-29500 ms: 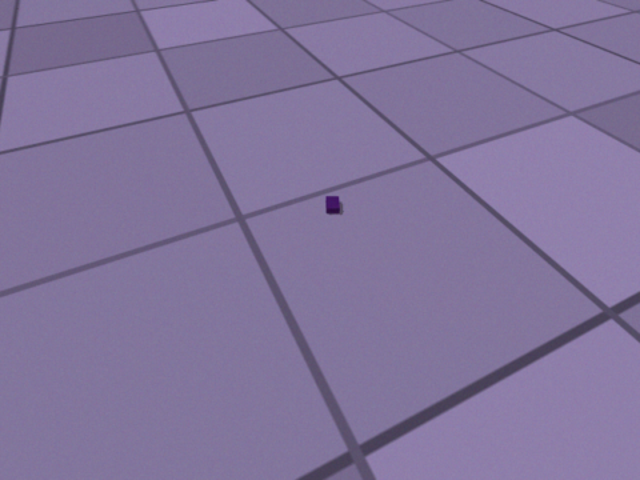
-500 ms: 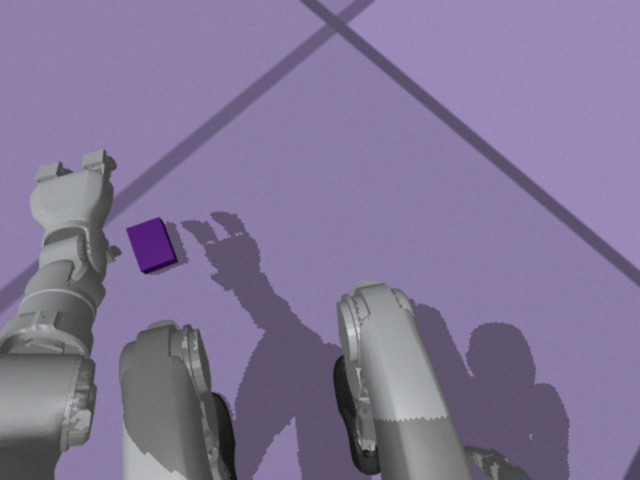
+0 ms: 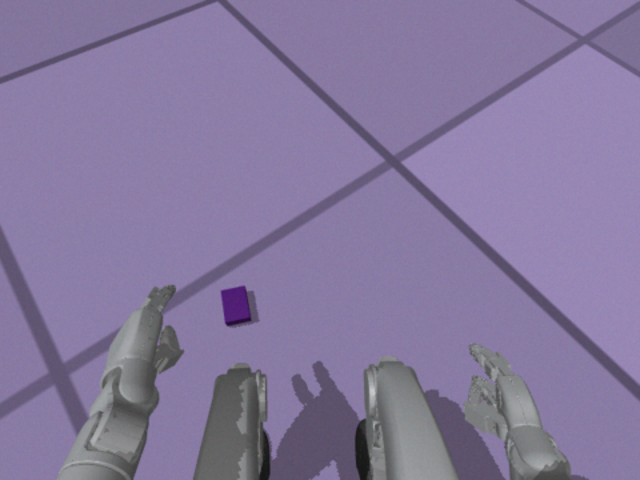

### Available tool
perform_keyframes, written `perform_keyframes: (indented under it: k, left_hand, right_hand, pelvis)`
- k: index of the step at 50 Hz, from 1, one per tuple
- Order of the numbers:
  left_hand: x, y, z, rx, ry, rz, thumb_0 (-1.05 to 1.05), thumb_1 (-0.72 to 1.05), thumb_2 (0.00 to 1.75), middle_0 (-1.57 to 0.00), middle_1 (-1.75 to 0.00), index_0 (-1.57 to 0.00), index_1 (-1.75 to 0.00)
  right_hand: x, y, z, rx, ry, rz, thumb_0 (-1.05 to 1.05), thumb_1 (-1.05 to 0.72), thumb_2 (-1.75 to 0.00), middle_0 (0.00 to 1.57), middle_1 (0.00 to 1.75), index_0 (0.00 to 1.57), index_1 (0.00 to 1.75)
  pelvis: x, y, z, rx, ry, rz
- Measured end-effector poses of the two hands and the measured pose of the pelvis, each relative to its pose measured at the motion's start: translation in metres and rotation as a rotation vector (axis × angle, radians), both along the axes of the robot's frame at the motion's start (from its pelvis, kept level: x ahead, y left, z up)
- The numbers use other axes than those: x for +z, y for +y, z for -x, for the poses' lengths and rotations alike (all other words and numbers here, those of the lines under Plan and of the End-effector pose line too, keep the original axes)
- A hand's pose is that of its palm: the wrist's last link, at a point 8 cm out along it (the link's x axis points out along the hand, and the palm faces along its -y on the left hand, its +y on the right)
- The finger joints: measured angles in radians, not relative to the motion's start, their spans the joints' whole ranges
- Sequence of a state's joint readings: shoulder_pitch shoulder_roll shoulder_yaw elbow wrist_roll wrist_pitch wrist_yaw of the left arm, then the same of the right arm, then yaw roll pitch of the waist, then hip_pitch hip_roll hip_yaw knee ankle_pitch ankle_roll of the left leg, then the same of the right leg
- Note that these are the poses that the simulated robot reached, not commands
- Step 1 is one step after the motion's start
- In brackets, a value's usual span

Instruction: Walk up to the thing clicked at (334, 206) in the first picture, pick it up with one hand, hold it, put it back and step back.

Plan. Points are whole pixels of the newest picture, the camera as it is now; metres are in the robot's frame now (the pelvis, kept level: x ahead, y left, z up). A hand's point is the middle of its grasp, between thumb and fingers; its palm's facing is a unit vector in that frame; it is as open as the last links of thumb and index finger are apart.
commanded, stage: home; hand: left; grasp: from above
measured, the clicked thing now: (236, 305) +0.50 +0.18 -0.53
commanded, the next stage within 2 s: none
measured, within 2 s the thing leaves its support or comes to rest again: neither
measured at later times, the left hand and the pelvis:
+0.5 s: hand (103, 366) +0.25 +0.19 +0.11, palm faces +0.08 -0.97 -0.23, open 7.4 cm; pelvis +0.07 +0.00 +0.16, yaw +1 degrees
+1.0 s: hand (85, 378) +0.23 +0.19 +0.13, palm faces +0.08 -0.97 -0.21, open 7.4 cm; pelvis +0.08 +0.00 +0.17, yaw +2 degrees
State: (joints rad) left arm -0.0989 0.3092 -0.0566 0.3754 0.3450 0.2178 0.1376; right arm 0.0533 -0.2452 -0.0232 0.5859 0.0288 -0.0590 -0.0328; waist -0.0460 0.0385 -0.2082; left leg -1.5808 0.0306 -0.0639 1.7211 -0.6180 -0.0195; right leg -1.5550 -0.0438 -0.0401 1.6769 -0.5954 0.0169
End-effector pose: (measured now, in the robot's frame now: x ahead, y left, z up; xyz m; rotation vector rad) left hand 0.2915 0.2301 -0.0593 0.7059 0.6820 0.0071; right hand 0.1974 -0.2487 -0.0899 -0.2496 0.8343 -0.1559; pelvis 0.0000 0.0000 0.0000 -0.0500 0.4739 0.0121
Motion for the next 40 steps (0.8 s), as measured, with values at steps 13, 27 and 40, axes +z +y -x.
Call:
perform_keyframes:
  k: [13,27,40]
  left_hand:
    - [0.102,-0.002,0.044,0.241,0.051,0.295,0.01,0.9,0.9,-0.21,-0.3,-0.21,-0.3]
    - [0.203,0.006,0.067,0.357,0.041,0.41,0.01,0.9,0.9,-0.2,-0.3,-0.21,-0.3]
    - [0.211,0.008,0.076,0.365,0.056,0.431,0.01,0.91,0.9,-0.2,-0.3,-0.2,-0.3]
  right_hand:
    - [0.103,0.02,0.005,-0.049,-0.074,-0.004,0.01,-0.9,-0.9,0.21,0.3,0.2,0.3]
    - [0.186,0.013,-0.008,-0.099,-0.178,0.05,0.01,-0.9,-0.9,0.2,0.3,0.2,0.3]
    - [0.213,0.018,-0.049,-0.027,-0.309,0.057,0.01,-0.9,-0.9,0.21,0.3,0.2,0.3]
  pelvis:
    - [0.093,0.002,-0.029,0.009,-0.13,-0.003]
    - [0.163,0.005,-0.071,0.019,-0.255,-0.006]
    - [0.172,0.005,-0.08,0.031,-0.3,-0.013]
